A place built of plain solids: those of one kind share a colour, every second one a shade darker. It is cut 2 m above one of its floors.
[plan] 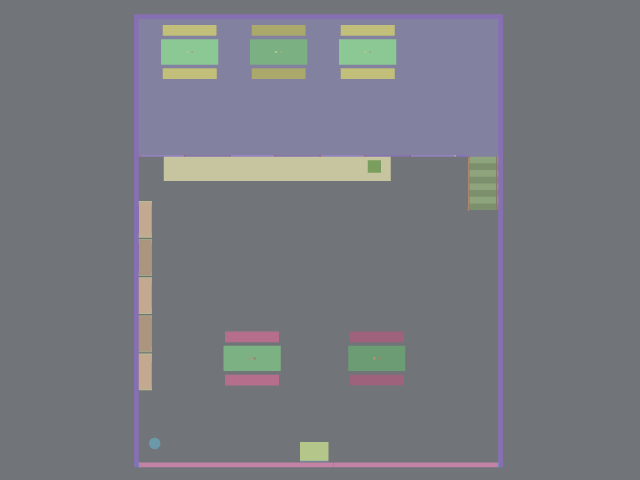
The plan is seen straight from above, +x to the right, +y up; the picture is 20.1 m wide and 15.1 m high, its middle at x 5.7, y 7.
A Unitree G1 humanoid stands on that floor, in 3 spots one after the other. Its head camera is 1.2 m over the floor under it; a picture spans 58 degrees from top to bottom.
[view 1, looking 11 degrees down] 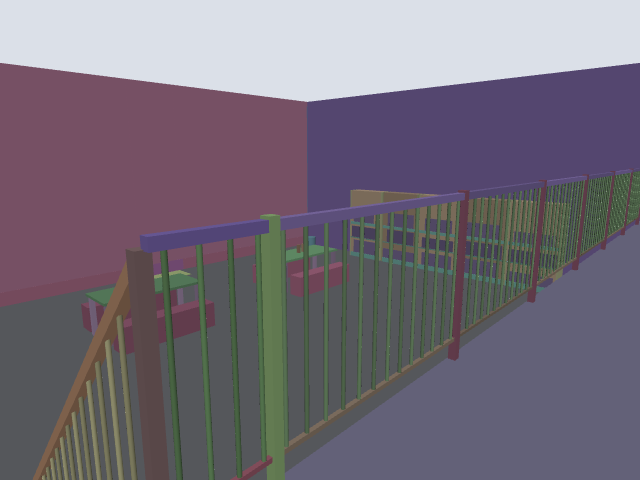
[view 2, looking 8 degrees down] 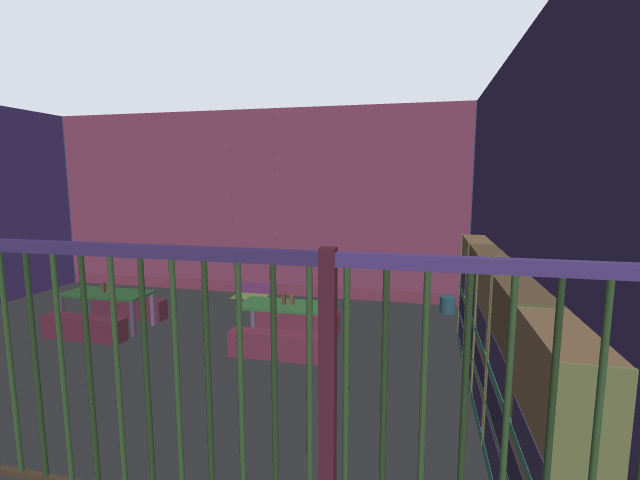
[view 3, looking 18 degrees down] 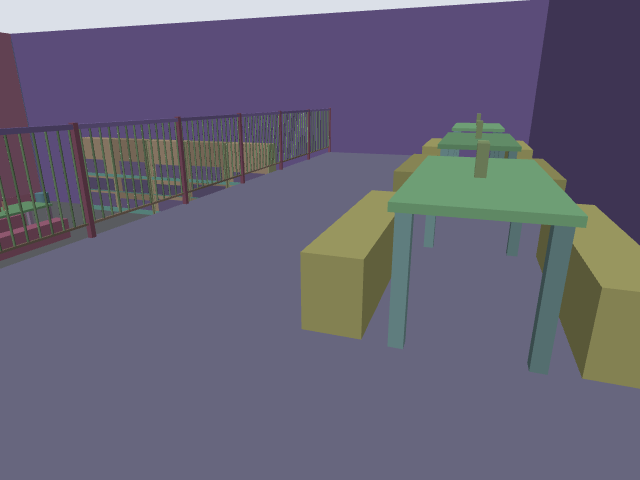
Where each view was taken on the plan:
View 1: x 10.86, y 10.72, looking -137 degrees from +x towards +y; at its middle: wall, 15.13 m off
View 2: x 1.20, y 10.82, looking -77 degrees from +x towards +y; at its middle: window_wall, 11.21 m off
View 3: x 10.01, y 12.85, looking -161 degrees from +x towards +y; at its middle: upper_bench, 2.43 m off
